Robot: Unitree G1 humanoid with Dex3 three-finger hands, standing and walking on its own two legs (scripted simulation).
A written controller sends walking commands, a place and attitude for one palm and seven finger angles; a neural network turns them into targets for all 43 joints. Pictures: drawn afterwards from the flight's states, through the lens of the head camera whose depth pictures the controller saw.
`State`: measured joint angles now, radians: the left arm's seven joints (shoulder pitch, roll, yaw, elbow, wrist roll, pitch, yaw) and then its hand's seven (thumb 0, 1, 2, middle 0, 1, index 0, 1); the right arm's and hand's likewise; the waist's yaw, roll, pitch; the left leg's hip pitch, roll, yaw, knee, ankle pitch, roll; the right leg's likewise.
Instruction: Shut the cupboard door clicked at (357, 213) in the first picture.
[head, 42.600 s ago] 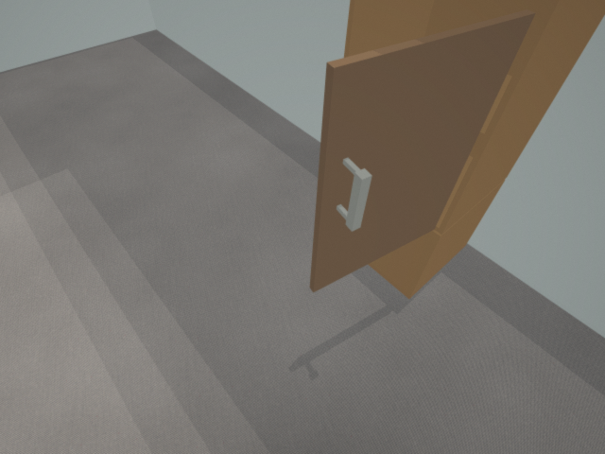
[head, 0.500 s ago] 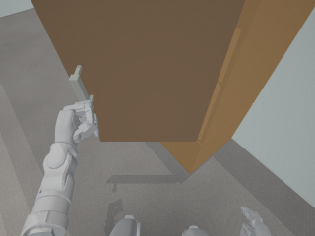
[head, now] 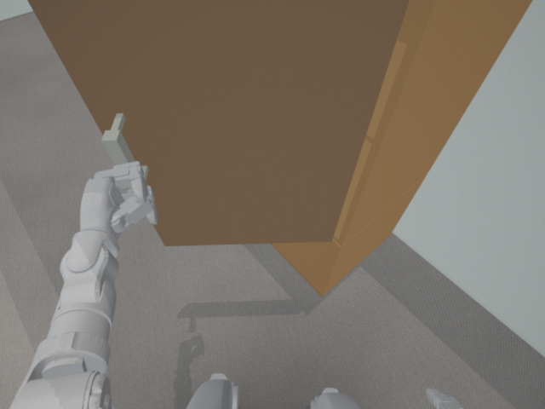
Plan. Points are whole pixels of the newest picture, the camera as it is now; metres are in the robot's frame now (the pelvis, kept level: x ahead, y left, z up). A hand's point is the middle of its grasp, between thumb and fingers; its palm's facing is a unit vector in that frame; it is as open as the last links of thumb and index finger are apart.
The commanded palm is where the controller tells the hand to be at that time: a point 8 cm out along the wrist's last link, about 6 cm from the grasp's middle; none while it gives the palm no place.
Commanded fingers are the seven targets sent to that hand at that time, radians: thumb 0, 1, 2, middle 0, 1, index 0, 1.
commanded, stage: bring the fist close to the handle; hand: left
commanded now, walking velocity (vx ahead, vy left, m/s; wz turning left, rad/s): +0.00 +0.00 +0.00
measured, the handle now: (130, 157) +0.48 +0.24 +0.07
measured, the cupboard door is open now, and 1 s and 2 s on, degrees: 51 43 27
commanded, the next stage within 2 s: push the door shut along its arc in 0.06 s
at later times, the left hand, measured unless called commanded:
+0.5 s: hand (153, 185) +0.42 +0.19 +0.08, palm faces -0.03 -1.00 -0.03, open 3.1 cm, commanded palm +0.41 +0.23 +0.08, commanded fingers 0.00 0.90 0.90 -1.30 -1.50 -1.30 -1.50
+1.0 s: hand (186, 151) +0.49 +0.15 +0.08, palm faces -0.17 -0.99 -0.02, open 3.1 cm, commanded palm +0.48 +0.21 +0.08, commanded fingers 0.00 0.90 0.90 -1.30 -1.50 -1.30 -1.50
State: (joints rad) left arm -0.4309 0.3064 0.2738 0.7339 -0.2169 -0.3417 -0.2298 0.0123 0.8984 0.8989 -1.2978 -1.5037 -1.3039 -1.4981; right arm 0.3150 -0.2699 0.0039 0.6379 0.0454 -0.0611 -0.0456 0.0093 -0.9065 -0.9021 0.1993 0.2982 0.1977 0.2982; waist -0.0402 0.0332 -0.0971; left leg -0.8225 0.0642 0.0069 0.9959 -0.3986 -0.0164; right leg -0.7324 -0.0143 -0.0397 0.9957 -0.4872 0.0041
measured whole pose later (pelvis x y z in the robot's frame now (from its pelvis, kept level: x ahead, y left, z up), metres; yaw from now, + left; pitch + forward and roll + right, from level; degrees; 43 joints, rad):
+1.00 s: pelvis -0.01 +0.01 -0.02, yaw -1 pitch +19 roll -2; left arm -0.91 0.48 0.33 1.17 -0.12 -0.33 -0.35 0.01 0.90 0.90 -1.30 -1.50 -1.30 -1.50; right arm 0.37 -0.29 0.02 0.66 0.04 -0.04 -0.03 0.01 -0.91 -0.90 0.20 0.30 0.20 0.30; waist -0.16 0.05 -0.11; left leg -1.02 0.08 0.00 1.10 -0.41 -0.01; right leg -0.93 0.00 -0.03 1.08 -0.49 0.01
